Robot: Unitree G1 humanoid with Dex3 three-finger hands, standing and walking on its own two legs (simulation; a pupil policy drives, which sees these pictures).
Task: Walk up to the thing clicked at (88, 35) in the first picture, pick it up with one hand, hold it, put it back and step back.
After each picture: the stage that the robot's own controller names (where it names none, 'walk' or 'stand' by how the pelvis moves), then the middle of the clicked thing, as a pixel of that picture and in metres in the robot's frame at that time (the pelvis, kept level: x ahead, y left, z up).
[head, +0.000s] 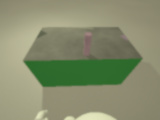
stand; (87, 44) +0.73 +0.05 -0.01
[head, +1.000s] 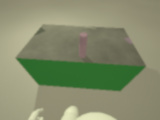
rise first; (82, 46) +0.65 +0.11 +0.02
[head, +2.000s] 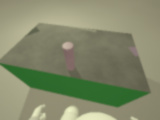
rise first; (69, 58) +0.46 +0.18 +0.03
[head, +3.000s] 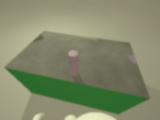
stand; (73, 64) +0.46 +0.14 -0.01
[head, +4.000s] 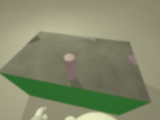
stand; (70, 68) +0.41 +0.16 -0.01
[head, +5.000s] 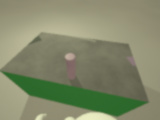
stand; (71, 67) +0.43 +0.16 -0.01
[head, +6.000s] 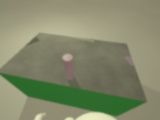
stand; (69, 68) +0.42 +0.17 -0.01
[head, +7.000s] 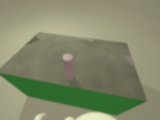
stand; (69, 68) +0.42 +0.17 -0.01
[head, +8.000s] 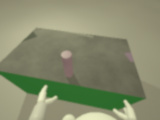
rise first; (68, 65) +0.42 +0.18 -0.01
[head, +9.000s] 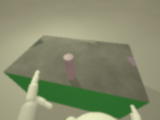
go down; (70, 68) +0.43 +0.19 -0.01
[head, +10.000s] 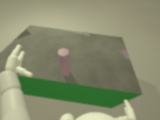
go down; (65, 63) +0.43 +0.17 +0.01
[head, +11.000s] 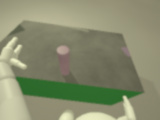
go down; (64, 62) +0.42 +0.17 +0.03
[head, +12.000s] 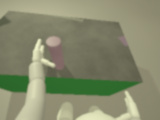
close in; (57, 55) +0.43 +0.19 +0.06
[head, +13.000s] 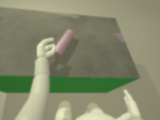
close; (63, 42) +0.61 +0.15 -0.01
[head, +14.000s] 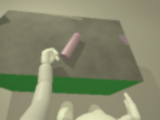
lift; (71, 45) +0.60 +0.11 -0.02
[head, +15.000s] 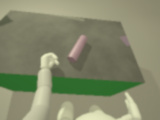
lift; (78, 48) +0.58 +0.06 -0.02
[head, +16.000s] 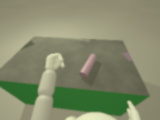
lift; (88, 65) +0.54 +0.01 -0.05
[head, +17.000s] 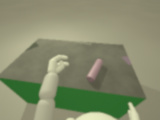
stand; (95, 69) +0.53 -0.05 -0.08
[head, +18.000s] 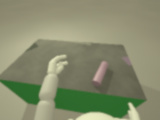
stand; (100, 72) +0.50 -0.10 -0.09
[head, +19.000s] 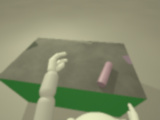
stand; (105, 73) +0.48 -0.14 -0.09
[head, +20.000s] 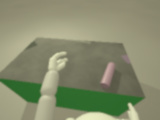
stand; (108, 74) +0.48 -0.17 -0.09
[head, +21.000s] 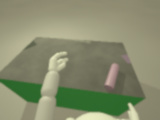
stand; (112, 76) +0.46 -0.20 -0.09
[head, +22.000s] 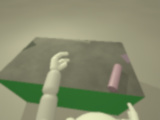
stand; (115, 76) +0.45 -0.22 -0.09
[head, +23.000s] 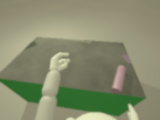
stand; (119, 78) +0.44 -0.25 -0.09
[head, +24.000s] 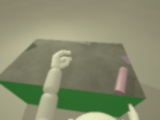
stand; (121, 80) +0.43 -0.27 -0.09
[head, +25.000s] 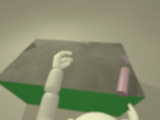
stand; (123, 80) +0.43 -0.28 -0.09
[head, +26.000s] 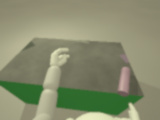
stand; (124, 80) +0.43 -0.30 -0.09
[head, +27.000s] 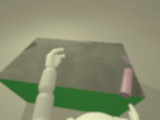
stand; (126, 81) +0.42 -0.31 -0.09
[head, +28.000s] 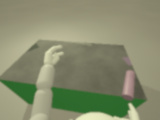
stand; (129, 83) +0.41 -0.32 -0.09
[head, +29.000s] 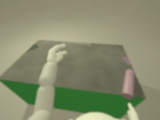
stand; (128, 82) +0.42 -0.32 -0.09
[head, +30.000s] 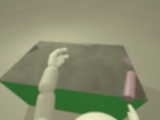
stand; (130, 84) +0.41 -0.32 -0.09
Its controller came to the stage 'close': yes
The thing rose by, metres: 0.00
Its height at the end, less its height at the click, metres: -0.09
